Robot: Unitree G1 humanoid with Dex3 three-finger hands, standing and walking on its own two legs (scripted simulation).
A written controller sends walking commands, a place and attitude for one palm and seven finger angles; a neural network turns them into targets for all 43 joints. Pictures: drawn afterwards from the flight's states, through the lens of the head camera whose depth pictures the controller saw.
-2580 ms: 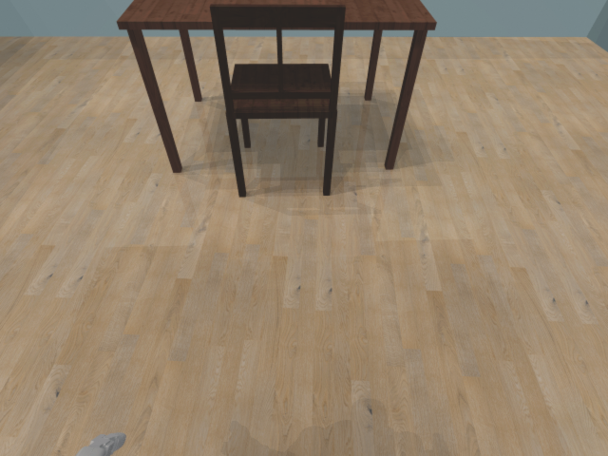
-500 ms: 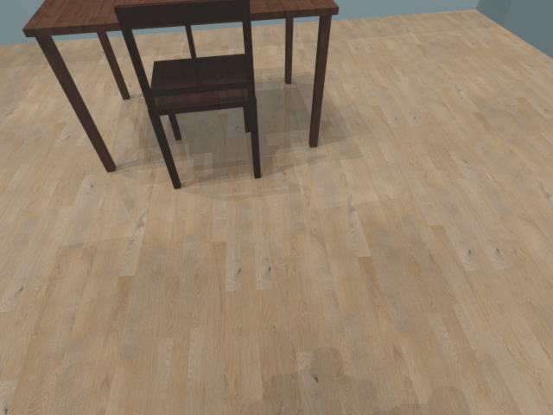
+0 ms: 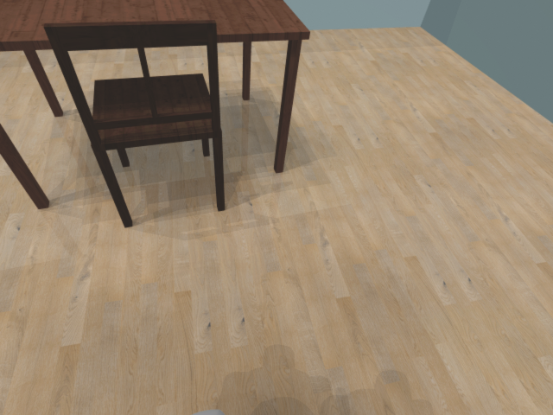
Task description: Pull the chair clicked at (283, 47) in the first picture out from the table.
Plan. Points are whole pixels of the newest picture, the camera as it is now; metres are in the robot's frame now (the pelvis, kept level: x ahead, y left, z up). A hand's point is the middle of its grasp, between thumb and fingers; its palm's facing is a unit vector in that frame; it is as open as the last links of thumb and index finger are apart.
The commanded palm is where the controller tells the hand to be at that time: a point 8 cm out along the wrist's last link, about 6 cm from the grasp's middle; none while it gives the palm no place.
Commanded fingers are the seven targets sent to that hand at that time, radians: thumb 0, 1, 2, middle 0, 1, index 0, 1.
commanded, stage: walk to a spot facing it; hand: left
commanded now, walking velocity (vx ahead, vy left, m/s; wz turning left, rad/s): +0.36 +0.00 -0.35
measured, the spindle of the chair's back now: (148, 83) +1.00 +0.47 -0.10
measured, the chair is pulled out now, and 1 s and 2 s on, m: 0.00 0.00 0.00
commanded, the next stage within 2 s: turn to face it in 0.68 s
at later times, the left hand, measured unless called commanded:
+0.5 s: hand (221, 304) +0.34 +0.12 -0.16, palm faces -0.25 -0.96 -0.11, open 7.4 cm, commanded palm none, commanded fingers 0.00 0.90 0.90 -0.20 -0.30 -0.20 -0.30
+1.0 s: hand (219, 254) +0.47 +0.15 -0.19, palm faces -0.11 -0.98 -0.16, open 7.3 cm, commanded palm none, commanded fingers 0.00 0.90 0.90 -0.20 -0.30 -0.20 -0.30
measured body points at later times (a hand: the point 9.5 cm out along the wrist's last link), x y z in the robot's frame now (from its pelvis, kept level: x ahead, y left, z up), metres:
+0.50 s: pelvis +0.20 -0.01 +0.01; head +0.25 -0.01 +0.46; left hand +0.35 +0.18 -0.15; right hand +0.03 -0.16 -0.13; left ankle +0.07 +0.07 -0.72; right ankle +0.29 -0.15 -0.70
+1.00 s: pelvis +0.42 -0.02 +0.00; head +0.43 +0.01 +0.44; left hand +0.48 +0.21 -0.17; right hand +0.46 -0.28 -0.13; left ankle +0.52 +0.04 -0.72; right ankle +0.30 -0.13 -0.70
